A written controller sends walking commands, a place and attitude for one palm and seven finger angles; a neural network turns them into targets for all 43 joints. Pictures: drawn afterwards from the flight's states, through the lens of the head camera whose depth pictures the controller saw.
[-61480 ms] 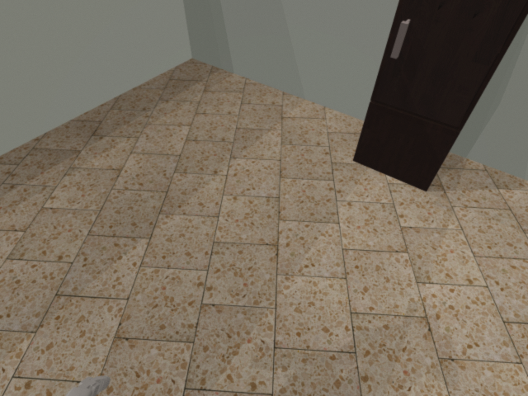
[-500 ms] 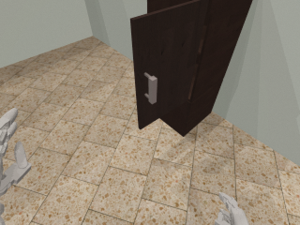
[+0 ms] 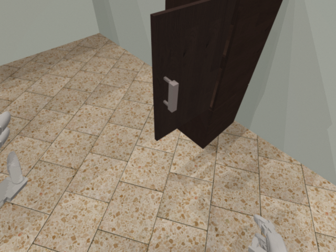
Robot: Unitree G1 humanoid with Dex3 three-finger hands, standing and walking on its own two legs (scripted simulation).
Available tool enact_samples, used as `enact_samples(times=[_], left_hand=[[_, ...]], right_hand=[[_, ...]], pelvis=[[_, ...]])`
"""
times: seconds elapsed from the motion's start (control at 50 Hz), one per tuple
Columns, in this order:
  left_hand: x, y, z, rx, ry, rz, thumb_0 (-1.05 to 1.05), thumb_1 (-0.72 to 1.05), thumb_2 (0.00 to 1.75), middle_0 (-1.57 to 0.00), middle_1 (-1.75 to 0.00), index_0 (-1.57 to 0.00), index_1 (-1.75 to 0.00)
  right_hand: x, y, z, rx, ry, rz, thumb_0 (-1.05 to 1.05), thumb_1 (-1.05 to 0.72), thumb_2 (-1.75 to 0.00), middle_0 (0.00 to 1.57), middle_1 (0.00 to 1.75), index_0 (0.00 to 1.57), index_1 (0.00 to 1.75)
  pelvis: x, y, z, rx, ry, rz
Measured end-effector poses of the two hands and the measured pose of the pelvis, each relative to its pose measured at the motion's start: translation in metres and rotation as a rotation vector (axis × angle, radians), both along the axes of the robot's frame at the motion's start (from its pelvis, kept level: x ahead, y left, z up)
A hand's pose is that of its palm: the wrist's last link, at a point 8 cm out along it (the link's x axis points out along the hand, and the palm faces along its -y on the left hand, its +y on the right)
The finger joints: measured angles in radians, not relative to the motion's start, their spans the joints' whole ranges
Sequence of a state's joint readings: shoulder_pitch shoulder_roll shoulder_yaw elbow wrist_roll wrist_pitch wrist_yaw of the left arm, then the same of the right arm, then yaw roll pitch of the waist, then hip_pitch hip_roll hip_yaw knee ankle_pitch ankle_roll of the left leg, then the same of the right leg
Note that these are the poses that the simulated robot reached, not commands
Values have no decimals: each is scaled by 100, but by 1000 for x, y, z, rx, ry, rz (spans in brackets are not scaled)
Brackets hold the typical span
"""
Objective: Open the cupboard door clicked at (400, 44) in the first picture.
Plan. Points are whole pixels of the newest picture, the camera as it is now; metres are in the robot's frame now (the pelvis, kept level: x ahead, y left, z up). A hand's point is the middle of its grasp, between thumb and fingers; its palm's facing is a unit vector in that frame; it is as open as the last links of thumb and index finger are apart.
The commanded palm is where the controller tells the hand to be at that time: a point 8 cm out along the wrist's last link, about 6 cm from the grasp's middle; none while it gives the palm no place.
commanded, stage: stop stepping back and stand still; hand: left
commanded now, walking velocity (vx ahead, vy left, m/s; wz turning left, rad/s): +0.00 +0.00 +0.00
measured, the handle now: (169, 94) +0.68 +0.04 -0.05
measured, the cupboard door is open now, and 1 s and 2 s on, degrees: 86 86 86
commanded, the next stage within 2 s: let the arm hang, fingers relaxed in 0.06 s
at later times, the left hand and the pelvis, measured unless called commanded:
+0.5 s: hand out of the picture +0.04 +0.15 -0.18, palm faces -0.01 -0.99 -0.16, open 7.1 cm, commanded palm none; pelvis -0.02 -0.02 -0.01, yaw +1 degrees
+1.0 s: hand out of the picture +0.04 +0.18 -0.15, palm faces +0.02 -0.95 -0.30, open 7.4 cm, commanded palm none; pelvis +0.00 -0.04 +0.01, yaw +1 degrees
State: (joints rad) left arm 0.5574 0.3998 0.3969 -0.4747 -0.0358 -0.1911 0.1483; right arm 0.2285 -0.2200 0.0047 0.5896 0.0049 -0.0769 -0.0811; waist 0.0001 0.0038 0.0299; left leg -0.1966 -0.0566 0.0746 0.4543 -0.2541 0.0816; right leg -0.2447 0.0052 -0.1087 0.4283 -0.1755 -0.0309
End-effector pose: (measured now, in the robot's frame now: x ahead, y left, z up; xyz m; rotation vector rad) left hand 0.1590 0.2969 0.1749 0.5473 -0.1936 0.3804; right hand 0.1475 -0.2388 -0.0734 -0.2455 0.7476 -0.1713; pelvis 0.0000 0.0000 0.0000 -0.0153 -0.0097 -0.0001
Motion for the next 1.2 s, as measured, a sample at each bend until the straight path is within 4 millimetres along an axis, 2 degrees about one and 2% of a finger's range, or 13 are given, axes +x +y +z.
enact_samples(times=[0.12, 0.18, 0.2, 0.24, 0.3, 0.38, 0.46, 0.58, 0.72, 0.82, 0.94, 1.08, 1.2], left_hand=[[-2, 1, 2, 6, 0, 20, 1, 89, 89, -21, -30, -21, -30], [1, 0, -10, 1, 40, 19, 1, 89, 89, -21, -30, -21, -30], [6, 2, -29, -15, 112, 13, 1, 89, 89, -20, -30, -21, -30], [13, 5, -83, -97, 337, 33, 0, 90, 89, -20, -30, -20, -30], [1, -7, -176, -239, 711, 72, 0, 90, 89, -19, -30, -20, -30], [-50, -51, -268, -400, 1101, 61, 1, 91, 89, -19, -30, -20, -30], [-108, -96, -315, -548, 1339, 55, 1, 91, 89, -20, -30, -20, -30], [-156, -88, -323, -587, 1445, 184, 0, 97, 89, -21, -30, -21, -30], [-175, -67, -307, -535, 1498, 290, 0, 93, 89, -20, -30, -21, -30], [-165, -59, -297, -500, 1476, 316, 0, 92, 89, -20, -30, -20, -30], [-138, -64, -293, -489, 1423, 293, 0, 91, 89, -20, -30, -20, -30], [-109, -82, -296, -510, 1382, 238, 0, 91, 89, -20, -30, -20, -30], [-98, -94, -301, -530, 1381, 212, 0, 91, 89, -20, -30, -20, -30]], right_hand=[[4, 6, -4, 29, -3, 11, 1, -91, -90, 21, 30, 20, 30], [6, 8, -9, 49, -6, 33, 1, -91, -90, 21, 30, 20, 30], [7, 6, -15, 60, 8, 59, 1, -91, -90, 21, 30, 20, 30], [6, 2, -30, 71, 63, 87, 1, -91, -90, 21, 30, 20, 30], [-6, -8, -47, 73, 135, 73, 1, -91, -90, 21, 30, 20, 30], [-40, -24, -54, 44, 255, 36, 1, -91, -90, 21, 30, 20, 30], [-85, -41, -51, -4, 420, 1, 1, -91, -90, 21, 30, 20, 30], [-135, -56, -49, -28, 611, -42, 1, -91, -90, 21, 30, 20, 30], [-149, -49, -62, 33, 656, -61, 1, -91, -90, 20, 30, 20, 30], [-143, -37, -71, 84, 645, -51, 1, -91, -90, 20, 30, 20, 30], [-132, -31, -75, 114, 626, -43, 1, -91, -90, 21, 30, 20, 30], [-121, -37, -72, 101, 611, -52, 0, -91, -90, 21, 30, 20, 30], [-113, -49, -67, 72, 605, -70, 0, -91, -90, 21, 30, 20, 30]], pelvis=[[0, -1, 0, 3, 3, -2], [0, -2, -1, 1, 11, 8], [-2, -2, -2, 1, 16, 17], [-5, 0, -6, 3, 21, 22], [-10, -1, -11, 14, 19, 14], [-13, -9, -11, 26, 8, 6], [-15, -18, -8, 28, -4, 13], [-14, -30, -1, 18, -10, 31], [-9, -32, 3, 17, -18, 28], [-5, -34, 4, 20, -21, 22], [1, -37, 5, 22, -23, 19], [10, -40, 6, 25, -23, 17], [16, -42, 7, 24, -24, 16]])
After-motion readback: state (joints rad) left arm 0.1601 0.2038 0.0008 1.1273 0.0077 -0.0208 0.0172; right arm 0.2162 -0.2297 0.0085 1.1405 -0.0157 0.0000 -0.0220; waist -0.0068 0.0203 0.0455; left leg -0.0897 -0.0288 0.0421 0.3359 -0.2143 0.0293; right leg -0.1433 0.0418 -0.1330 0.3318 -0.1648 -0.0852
